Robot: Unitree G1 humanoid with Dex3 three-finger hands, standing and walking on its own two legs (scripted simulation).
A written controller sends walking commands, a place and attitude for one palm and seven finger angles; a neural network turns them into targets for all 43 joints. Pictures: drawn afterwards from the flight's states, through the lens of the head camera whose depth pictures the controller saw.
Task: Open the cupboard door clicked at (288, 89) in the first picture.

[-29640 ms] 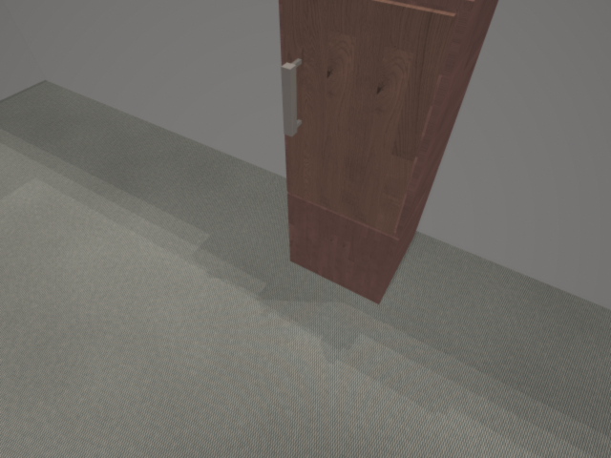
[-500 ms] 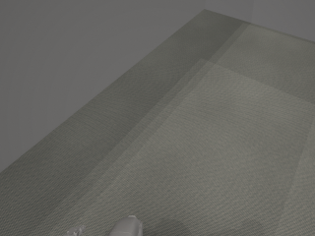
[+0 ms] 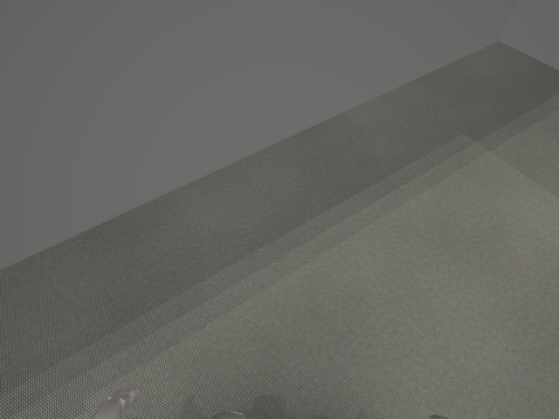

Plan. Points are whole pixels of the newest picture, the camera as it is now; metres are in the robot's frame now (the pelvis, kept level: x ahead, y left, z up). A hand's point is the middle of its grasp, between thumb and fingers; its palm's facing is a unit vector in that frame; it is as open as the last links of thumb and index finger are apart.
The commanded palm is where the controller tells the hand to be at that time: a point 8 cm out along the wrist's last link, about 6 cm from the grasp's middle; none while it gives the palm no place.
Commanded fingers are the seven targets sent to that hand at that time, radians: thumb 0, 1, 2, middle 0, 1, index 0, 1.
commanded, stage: turn to face it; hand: left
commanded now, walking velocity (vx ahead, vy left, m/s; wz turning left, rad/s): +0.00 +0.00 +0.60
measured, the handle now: out of the picture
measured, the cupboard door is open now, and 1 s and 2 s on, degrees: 49 49 49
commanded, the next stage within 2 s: none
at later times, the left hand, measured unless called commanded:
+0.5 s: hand out of the picture +0.02 +0.23 -0.17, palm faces +0.34 -0.91 -0.24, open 7.3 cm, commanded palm none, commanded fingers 0.00 0.90 0.90 -0.20 -0.30 -0.20 -0.30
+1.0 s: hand out of the picture +0.00 +0.16 -0.15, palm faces +0.59 -0.77 -0.23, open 7.3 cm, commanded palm none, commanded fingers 0.00 0.90 0.90 -0.20 -0.30 -0.20 -0.30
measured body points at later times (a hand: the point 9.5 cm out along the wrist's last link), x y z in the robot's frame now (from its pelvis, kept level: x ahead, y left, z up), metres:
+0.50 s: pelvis +0.02 +0.01 +0.01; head +0.07 +0.05 +0.45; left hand +0.00 +0.28 -0.15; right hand +0.20 -0.21 -0.12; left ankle -0.01 +0.10 -0.72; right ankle +0.03 -0.14 -0.65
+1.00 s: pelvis +0.05 -0.04 +0.02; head +0.10 -0.01 +0.46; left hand -0.03 +0.20 -0.13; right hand +0.27 -0.20 -0.13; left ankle -0.03 +0.06 -0.68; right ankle +0.10 -0.14 -0.72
